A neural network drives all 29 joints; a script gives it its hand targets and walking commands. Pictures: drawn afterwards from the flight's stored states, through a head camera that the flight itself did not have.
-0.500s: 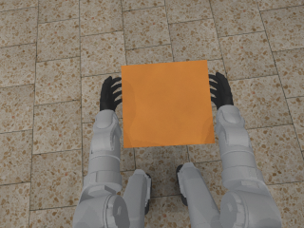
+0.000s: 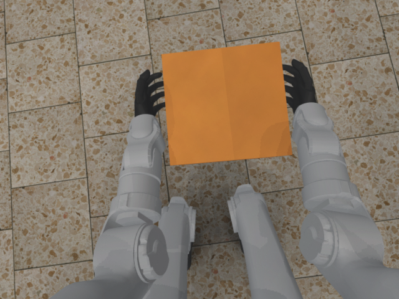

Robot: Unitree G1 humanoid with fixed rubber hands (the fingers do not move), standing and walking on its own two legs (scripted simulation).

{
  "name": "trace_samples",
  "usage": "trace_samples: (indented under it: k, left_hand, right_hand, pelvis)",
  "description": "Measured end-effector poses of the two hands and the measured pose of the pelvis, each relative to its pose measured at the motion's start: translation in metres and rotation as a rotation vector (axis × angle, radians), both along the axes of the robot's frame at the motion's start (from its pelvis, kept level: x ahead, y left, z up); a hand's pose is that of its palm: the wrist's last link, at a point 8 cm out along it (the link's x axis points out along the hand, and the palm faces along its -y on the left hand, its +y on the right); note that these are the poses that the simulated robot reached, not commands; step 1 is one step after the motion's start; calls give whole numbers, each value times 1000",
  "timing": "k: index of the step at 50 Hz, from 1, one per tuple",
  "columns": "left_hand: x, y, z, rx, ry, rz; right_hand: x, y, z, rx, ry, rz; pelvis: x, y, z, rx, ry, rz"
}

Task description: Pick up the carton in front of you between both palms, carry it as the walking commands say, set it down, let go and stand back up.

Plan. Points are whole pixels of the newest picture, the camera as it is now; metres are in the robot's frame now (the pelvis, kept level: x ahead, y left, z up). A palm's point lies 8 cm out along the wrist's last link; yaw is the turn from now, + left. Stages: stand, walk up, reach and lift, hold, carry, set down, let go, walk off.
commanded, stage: set down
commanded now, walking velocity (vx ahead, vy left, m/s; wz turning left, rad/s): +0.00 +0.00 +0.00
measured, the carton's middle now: (222, 116) +0.45 -0.07 -0.18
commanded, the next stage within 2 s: none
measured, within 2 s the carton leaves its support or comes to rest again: rests again in 1.78 s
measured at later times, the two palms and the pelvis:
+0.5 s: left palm (171, 117) +0.49 +0.06 -0.25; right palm (288, 111) +0.46 -0.24 -0.25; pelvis -0.02 +0.00 -0.11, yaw +2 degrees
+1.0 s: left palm (173, 122) +0.49 +0.06 -0.30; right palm (282, 115) +0.46 -0.24 -0.30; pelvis -0.03 +0.00 -0.15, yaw +2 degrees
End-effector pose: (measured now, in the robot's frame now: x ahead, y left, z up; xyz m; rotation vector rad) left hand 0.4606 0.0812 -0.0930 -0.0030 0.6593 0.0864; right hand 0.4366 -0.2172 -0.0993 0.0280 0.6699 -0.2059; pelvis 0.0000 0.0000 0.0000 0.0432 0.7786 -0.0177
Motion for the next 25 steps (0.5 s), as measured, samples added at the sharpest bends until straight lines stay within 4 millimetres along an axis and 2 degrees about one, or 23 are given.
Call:
trace_samples:
  k: [9,25]
  left_hand:
    - [9,-11,-55,1,12,-11]
    - [27,-26,-153,23,56,-34]
  right_hand:
    - [6,-11,-56,5,12,-10]
    - [23,-26,-152,-13,60,-3]
  pelvis:
    - [-12,0,-46,8,2,6]
    - [-23,-3,-112,14,0,17]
